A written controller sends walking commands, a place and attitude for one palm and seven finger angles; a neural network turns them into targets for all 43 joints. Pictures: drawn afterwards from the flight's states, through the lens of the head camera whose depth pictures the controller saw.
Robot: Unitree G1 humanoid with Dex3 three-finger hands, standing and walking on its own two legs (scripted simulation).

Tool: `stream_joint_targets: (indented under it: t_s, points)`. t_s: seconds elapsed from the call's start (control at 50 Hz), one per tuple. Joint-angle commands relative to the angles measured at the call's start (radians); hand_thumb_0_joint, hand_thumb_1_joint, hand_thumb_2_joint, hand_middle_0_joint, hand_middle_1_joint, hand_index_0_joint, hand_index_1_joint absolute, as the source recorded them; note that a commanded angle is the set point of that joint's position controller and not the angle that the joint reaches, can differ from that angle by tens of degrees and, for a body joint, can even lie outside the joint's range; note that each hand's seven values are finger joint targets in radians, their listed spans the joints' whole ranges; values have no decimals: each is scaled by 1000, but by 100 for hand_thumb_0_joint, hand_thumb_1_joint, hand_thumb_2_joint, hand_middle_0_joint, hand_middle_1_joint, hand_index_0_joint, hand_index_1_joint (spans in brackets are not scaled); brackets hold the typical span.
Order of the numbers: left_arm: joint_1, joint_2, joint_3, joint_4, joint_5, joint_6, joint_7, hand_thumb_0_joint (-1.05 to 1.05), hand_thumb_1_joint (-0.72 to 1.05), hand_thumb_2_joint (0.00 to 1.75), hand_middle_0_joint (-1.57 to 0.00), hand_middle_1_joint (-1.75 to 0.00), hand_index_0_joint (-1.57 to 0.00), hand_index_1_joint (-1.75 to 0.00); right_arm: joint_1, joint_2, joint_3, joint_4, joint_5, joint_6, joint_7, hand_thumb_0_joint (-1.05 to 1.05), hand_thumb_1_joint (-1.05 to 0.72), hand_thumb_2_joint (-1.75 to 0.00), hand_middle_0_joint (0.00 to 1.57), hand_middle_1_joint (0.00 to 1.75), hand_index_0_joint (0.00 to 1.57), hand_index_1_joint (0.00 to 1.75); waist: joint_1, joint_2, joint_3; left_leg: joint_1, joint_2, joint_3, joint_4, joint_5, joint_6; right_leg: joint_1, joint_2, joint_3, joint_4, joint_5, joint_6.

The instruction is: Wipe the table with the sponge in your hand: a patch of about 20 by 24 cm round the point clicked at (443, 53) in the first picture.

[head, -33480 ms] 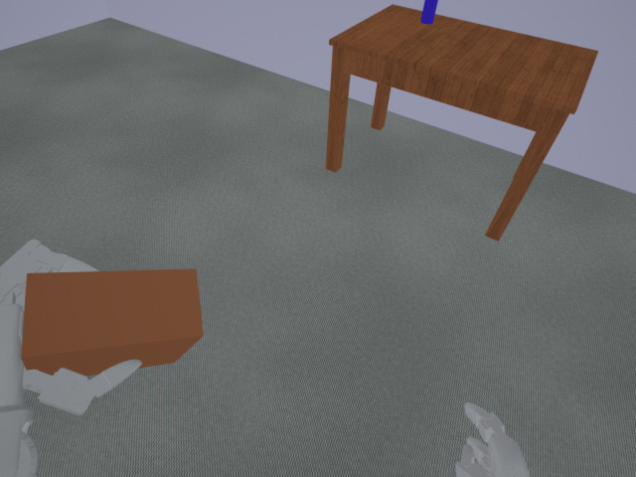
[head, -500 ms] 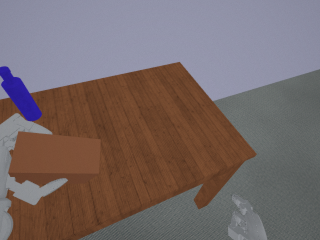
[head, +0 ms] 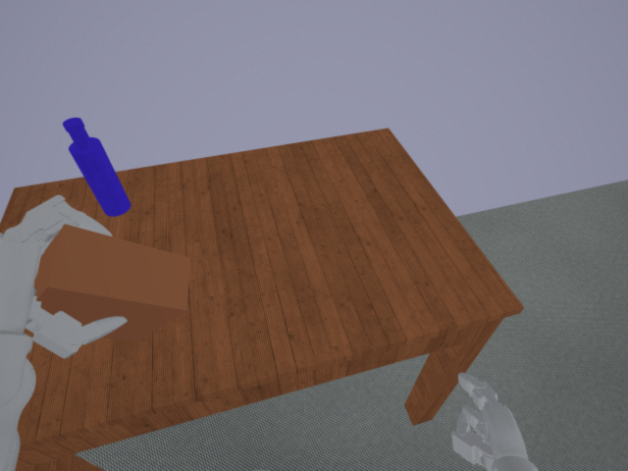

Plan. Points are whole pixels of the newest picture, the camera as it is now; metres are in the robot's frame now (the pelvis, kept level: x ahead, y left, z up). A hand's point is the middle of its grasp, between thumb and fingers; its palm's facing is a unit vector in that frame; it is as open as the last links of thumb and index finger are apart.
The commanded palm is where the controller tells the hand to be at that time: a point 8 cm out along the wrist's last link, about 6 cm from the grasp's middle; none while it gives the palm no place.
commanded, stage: turn the palm down, sponge in hand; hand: left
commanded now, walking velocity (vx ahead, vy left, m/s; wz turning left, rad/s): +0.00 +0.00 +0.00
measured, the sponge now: (126, 294) +0.25 +0.26 +0.12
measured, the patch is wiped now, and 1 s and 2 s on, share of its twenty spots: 0.00 0.00 0.00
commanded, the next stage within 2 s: move the sponge above the wiping area in 1.72 s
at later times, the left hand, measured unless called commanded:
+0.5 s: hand (132, 264) +0.28 +0.26 +0.13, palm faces +0.16 -0.43 -0.89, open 10.8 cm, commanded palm +0.25 +0.27 +0.18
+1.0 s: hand (104, 287) +0.27 +0.30 +0.10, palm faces +0.06 -0.25 -0.97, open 10.8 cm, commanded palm +0.24 +0.30 +0.17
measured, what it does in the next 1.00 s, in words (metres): stands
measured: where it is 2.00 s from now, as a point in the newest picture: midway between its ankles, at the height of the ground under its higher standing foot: outside the picture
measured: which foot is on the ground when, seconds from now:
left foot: down 0.00-1.00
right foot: down 0.00-1.00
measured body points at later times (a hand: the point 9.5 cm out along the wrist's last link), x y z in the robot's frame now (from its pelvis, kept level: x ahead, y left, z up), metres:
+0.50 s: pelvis +0.04 -0.02 -0.01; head +0.05 -0.06 +0.44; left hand +0.27 +0.28 +0.18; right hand +0.21 -0.29 -0.10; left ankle +0.07 +0.13 -0.72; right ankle +0.02 -0.07 -0.73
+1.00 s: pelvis +0.02 +0.03 +0.01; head +0.01 -0.01 +0.45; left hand +0.26 +0.31 +0.15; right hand +0.25 -0.19 -0.07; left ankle +0.07 +0.13 -0.73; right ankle +0.02 -0.07 -0.73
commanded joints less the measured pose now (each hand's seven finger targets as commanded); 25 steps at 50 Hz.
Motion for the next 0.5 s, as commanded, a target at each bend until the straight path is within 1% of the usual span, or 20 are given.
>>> stream_joint_targets:
  t_s: [0.0,0.02,0.08,0.1,0.12,0.14,0.16,0.18,0.2,0.22,0.24,0.26,0.3,0.32,0.38,0.4,0.42,0.44,0.46,0.48]
  points:
    - [-309,259,35,-86,53,50,-7,0,10,130,-120,-160,-120,-160,-137,-128,-40,-156,21,-41,-33,0,-90,-90,20,30,20,30,-66,149,-117,89,-27,12,-101,-225,30,-110,-57,130,-209,-189,48]
    - [-321,242,-15,-68,62,85,-36,0,10,130,-120,-160,-120,-160,-149,-132,-39,-168,26,-34,-41,0,-90,-90,20,30,20,30,-68,127,-110,82,-28,21,-90,-202,31,-106,-67,147,-228,-218,50]
    - [-308,305,6,-51,87,128,-93,0,10,130,-120,-160,-120,-160,-163,-141,-46,-186,28,-16,-61,0,-90,-90,20,30,20,30,-43,-7,-120,53,-16,16,-36,-115,30,-59,-100,234,-258,-295,55]
    - [-313,346,43,-71,96,120,-99,0,10,130,-120,-160,-120,-160,-180,-138,-44,-191,34,-16,-61,0,-90,-90,20,30,20,30,-31,-1,-123,55,-16,15,-18,-89,26,-52,-102,269,-263,-304,48]
    - [-308,332,51,-79,93,101,-103,0,10,130,-120,-160,-120,-160,-176,-131,-45,-197,29,-14,-61,0,-90,-90,20,30,20,30,-24,-55,-140,31,-11,5,-6,-75,25,-27,-109,269,-249,-290,53]
    - [-284,363,99,-70,92,74,-100,0,10,130,-120,-160,-120,-160,-171,-130,-51,-189,25,-11,-61,0,-90,-90,20,30,20,30,-18,-86,-130,20,-6,-4,12,-55,23,-28,-112,287,-249,-265,56]
    - [-254,361,123,-88,80,43,-98,0,10,130,-120,-160,-120,-160,-164,-127,-54,-192,21,-12,-58,0,-90,-90,20,30,20,30,-3,-100,-158,6,-5,-12,25,-35,21,0,-117,295,-234,-216,59]
    - [-224,392,174,-101,78,16,-90,0,10,130,-120,-160,-120,-160,-154,-127,-60,-190,18,-11,-56,0,-90,-90,20,30,20,30,2,-129,-172,-5,-5,-20,45,-14,20,15,-123,320,-220,-138,65]
    - [-199,450,237,-117,80,-1,-73,0,10,130,-120,-160,-120,-160,-160,-125,-63,-186,19,-13,-52,0,-90,-90,20,30,20,30,26,-84,-194,-12,-11,-18,57,5,16,41,-124,348,-204,-82,59]
    - [-180,398,214,-148,80,-14,-58,0,10,130,-120,-160,-120,-160,-158,-111,-63,-194,16,-13,-43,0,-90,-90,20,30,20,30,23,-67,-228,-20,-10,-23,69,37,13,74,-140,350,-166,48,64]
    - [-118,416,246,-148,92,-19,-37,0,10,130,-120,-160,-120,-160,-132,-117,-71,-187,16,-8,-37,0,-90,-90,20,30,20,30,31,-20,-242,-11,-11,-24,78,59,12,71,-137,359,-146,133,61]
    - [-79,386,233,-177,104,-19,-22,0,10,130,-120,-160,-120,-160,-113,-123,-75,-193,15,-4,-29,0,-90,-90,20,30,20,30,29,17,-259,4,-15,-25,78,104,15,74,-129,342,-111,249,54]
    - [2,411,256,-187,136,17,9,0,10,130,-120,-160,-120,-160,-98,-133,-76,-200,18,5,-22,0,-90,-90,20,30,20,30,35,60,-276,8,-26,-19,83,139,19,79,-118,337,-76,377,49]
    - [30,352,202,-169,138,42,12,0,10,130,-120,-160,-120,-160,-89,-131,-75,-203,24,13,-23,0,-90,-90,20,30,20,30,18,43,-251,0,-24,-17,77,133,23,67,-116,318,-73,398,56]
    - [47,367,184,-155,141,115,-9,0,10,130,-120,-160,-120,-160,-74,-156,-82,-216,34,35,-40,0,-90,-90,20,30,20,30,4,-36,-223,-23,-18,-21,72,126,31,59,-117,306,-60,463,76]
    - [43,381,186,-155,157,137,-10,0,10,130,-120,-160,-120,-160,-100,-155,-81,-214,41,36,-46,0,-90,-90,20,30,20,30,6,-27,-208,-13,-26,-12,75,136,37,49,-107,309,-66,471,72]
    - [41,340,139,-175,162,148,-19,0,10,130,-120,-160,-120,-160,-83,-151,-80,-234,42,39,-50,0,-90,-90,20,30,20,30,-5,-38,-231,-7,-24,-8,71,143,42,60,-107,278,-57,505,81]
    - [53,374,158,-204,179,151,-23,0,10,130,-120,-160,-120,-160,-72,-159,-86,-236,40,40,-55,0,-90,-90,20,30,20,30,-1,-42,-252,7,-23,-9,72,161,44,55,-104,273,-46,528,83]
    - [61,347,126,-236,189,152,-26,0,10,130,-120,-160,-120,-160,-80,-154,-83,-248,41,37,-58,0,-90,-90,20,30,20,30,-5,-34,-267,16,-28,-8,73,172,48,60,-102,263,-39,547,85]
    - [68,366,134,-251,207,151,-24,0,10,130,-120,-160,-120,-160,-74,-157,-87,-246,39,37,-63,0,-90,-90,20,30,20,30,-4,-52,-274,24,-28,-8,75,180,49,51,-98,263,-36,550,86]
